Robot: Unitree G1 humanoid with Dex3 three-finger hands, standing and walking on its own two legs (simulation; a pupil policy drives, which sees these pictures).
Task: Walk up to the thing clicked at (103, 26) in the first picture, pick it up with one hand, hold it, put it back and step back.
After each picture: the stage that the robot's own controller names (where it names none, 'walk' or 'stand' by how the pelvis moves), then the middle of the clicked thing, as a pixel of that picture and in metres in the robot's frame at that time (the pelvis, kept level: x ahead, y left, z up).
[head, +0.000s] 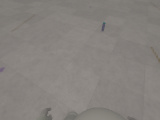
stand; (103, 27) +2.34 -0.40 -0.66
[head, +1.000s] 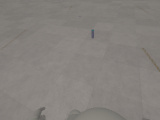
walk; (92, 33) +2.23 +0.04 -0.63
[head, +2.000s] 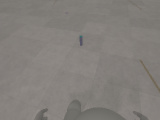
walk; (81, 40) +1.59 +0.26 -0.65
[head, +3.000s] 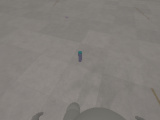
walk; (80, 56) +1.08 +0.20 -0.64
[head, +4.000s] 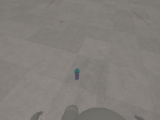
walk; (76, 74) +0.68 +0.15 -0.63
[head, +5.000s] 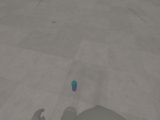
stand; (74, 86) +0.47 +0.14 -0.63
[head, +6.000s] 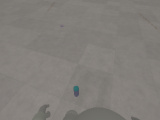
stand; (76, 91) +0.43 +0.13 -0.64
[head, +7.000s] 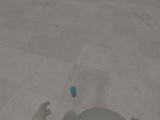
stand; (73, 92) +0.41 +0.17 -0.64
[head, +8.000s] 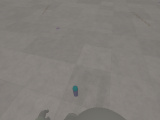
stand; (75, 91) +0.44 +0.16 -0.66
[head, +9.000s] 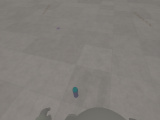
stand; (75, 92) +0.42 +0.16 -0.66
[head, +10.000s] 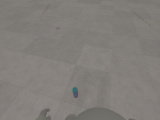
stand; (75, 92) +0.42 +0.16 -0.66
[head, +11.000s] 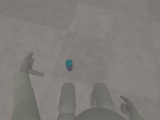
go down; (69, 66) +0.47 +0.14 -0.43
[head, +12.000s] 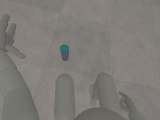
go down; (65, 54) +0.51 +0.16 -0.29
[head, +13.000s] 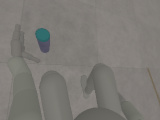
close in; (44, 43) +0.51 +0.20 -0.19
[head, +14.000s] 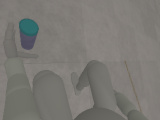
close; (28, 37) +0.50 +0.23 -0.18
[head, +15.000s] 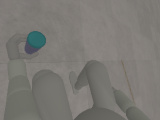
lift; (33, 45) +0.46 +0.20 -0.18
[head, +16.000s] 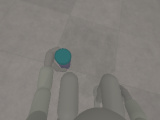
lift; (64, 61) +0.36 +0.18 -0.01
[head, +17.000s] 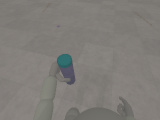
hold; (68, 72) +0.30 +0.14 +0.10
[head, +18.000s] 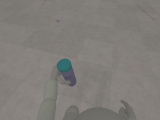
hold; (68, 74) +0.30 +0.14 +0.05
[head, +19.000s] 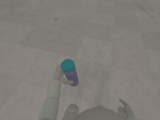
crouch; (71, 75) +0.31 +0.12 +0.04
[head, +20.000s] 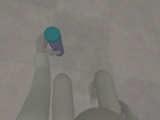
crouch; (56, 45) +0.49 +0.16 -0.03
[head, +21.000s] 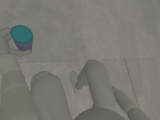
lower; (24, 43) +0.46 +0.22 -0.18
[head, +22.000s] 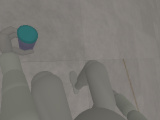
lower; (26, 43) +0.47 +0.22 -0.18
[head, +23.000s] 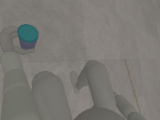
lower; (28, 42) +0.47 +0.22 -0.18
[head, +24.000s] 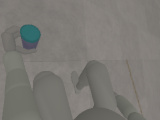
lower; (30, 42) +0.47 +0.21 -0.17
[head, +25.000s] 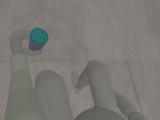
draw back; (36, 44) +0.46 +0.19 -0.18
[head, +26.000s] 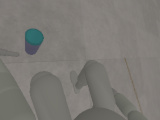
rise; (32, 44) +0.47 +0.19 -0.19
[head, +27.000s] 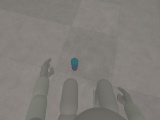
walk; (74, 65) +0.47 +0.11 -0.37
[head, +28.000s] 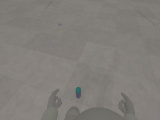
stand; (78, 93) +0.40 +0.10 -0.59
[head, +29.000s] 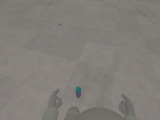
stand; (78, 92) +0.41 +0.11 -0.60
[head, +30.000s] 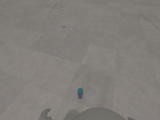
stand; (80, 93) +0.41 +0.09 -0.64
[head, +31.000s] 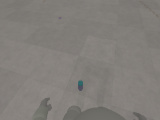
walk; (80, 86) +0.44 +0.08 -0.64
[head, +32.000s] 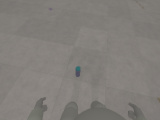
walk; (77, 72) +0.60 +0.11 -0.64
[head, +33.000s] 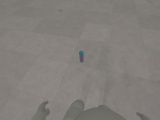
walk; (81, 57) +0.93 +0.17 -0.63
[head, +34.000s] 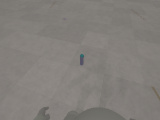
stand; (81, 59) +1.04 +0.12 -0.64
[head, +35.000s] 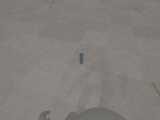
stand; (81, 58) +1.06 +0.14 -0.66
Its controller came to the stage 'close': yes
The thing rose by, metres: 0.70
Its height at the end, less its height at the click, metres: +0.00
